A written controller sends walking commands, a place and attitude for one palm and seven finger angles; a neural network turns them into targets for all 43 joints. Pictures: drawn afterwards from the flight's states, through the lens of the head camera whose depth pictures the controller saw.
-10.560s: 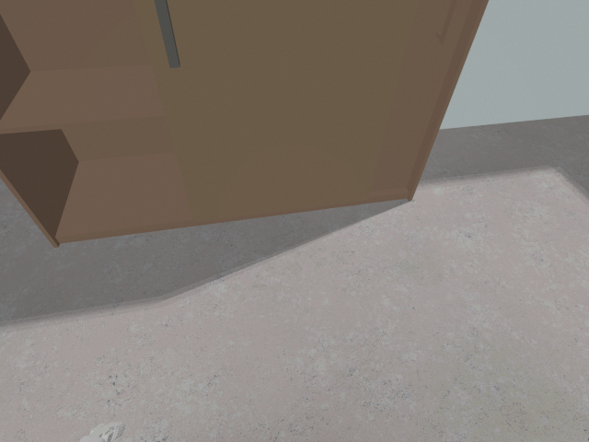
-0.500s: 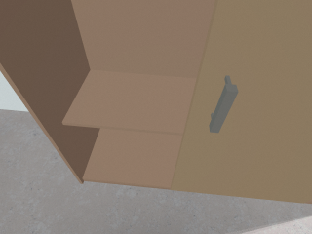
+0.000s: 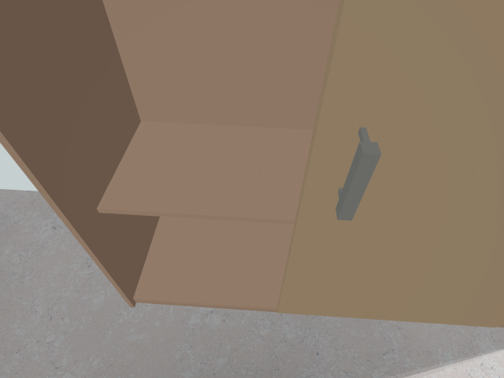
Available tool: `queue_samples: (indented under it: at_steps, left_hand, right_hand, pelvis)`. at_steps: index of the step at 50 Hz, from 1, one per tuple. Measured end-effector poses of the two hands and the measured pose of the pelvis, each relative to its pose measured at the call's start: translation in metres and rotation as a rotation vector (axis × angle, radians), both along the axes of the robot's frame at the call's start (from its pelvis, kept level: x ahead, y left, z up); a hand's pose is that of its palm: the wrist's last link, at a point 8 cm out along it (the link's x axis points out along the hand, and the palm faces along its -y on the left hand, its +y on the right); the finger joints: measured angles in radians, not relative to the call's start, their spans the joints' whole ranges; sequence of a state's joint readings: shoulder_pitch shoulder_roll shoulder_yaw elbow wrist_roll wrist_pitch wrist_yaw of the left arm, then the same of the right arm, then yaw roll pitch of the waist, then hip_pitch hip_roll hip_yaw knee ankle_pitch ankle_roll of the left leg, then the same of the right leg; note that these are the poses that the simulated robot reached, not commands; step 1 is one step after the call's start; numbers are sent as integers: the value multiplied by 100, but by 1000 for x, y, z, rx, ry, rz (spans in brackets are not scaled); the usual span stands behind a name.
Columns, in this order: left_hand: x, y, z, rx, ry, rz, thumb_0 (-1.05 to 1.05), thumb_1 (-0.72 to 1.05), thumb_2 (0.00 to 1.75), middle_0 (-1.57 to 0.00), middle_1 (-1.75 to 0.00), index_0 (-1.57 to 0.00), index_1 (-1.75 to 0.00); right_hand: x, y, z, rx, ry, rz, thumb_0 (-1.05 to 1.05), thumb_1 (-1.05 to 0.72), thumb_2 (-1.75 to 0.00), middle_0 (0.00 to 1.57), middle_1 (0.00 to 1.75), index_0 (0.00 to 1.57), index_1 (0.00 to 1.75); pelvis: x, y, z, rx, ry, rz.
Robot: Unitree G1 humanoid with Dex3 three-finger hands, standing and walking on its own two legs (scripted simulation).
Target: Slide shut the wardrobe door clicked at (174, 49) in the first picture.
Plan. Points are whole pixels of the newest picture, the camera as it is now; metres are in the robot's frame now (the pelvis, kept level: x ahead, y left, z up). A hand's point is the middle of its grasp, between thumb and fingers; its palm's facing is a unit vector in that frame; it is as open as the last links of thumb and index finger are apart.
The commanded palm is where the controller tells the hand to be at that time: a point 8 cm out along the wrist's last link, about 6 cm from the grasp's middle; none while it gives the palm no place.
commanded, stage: come to a stop and stand still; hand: right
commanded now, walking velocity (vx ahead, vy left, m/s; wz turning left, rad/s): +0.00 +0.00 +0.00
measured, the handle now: (353, 175) +0.44 -0.15 +0.08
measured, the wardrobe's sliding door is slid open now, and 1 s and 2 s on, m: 0.57 0.57 0.57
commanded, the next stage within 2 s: look again from close up in 0.64 s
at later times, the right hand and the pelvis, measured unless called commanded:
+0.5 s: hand out of the picture -0.03 -0.24 -0.18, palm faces +0.00 +0.98 -0.20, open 7.3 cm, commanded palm none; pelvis -0.04 -0.06 -0.01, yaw +1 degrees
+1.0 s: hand out of the picture -0.07 -0.20 -0.18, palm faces +0.02 +0.99 -0.13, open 7.3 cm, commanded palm none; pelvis -0.03 -0.06 +0.00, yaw +1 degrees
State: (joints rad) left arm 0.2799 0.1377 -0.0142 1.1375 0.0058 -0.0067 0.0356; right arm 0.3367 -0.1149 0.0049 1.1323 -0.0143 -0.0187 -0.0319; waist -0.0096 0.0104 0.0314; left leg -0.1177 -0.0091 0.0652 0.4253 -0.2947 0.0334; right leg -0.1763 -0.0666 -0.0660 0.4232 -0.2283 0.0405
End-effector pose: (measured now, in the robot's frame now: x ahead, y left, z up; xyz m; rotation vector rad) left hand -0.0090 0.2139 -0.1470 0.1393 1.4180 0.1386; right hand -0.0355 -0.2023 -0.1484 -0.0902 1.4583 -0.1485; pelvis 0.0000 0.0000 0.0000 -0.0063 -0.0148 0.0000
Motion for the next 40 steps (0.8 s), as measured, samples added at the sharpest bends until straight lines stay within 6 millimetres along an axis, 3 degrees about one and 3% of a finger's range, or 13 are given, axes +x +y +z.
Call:
queue_samples:
  at_steps: [6,11,18,24,32,40]
  left_hand:
    - [12,0,-1,31,-64,16,1,93,90,-19,-30,-20,-30]
    - [15,-14,1,47,-134,17,0,92,90,-19,-30,-19,-30]
    - [1,-32,2,44,-143,6,0,94,90,-19,-30,-20,-30]
    - [-19,-46,2,25,-112,12,0,93,90,-20,-30,-20,-30]
    - [-39,-57,1,-1,-52,23,0,91,90,-20,-30,-20,-30]
    - [-42,-60,1,-8,-31,32,0,91,90,-20,-30,-20,-30]
  right_hand:
    - [2,-12,-2,-14,-16,37,0,-91,-90,20,30,20,30]
    - [9,-34,-9,-17,-50,51,0,-91,-90,20,30,20,30]
    - [19,-64,-8,-33,-131,58,0,-91,-90,20,30,20,30]
    - [8,-81,-4,-47,-120,66,0,-91,-90,20,30,20,30]
    - [-23,-82,-2,-40,-42,49,0,-91,-90,20,30,20,30]
    - [-43,-67,-4,-6,20,34,0,-91,-90,20,30,20,30]
  pelvis:
    - [-7,-14,-4,28,7,16]
    - [-14,-29,-8,22,-10,16]
    - [-27,-48,-9,20,-22,17]
    - [-36,-58,-7,12,-12,19]
    - [-38,-62,-5,9,-1,20]
    - [-35,-60,-4,9,0,23]
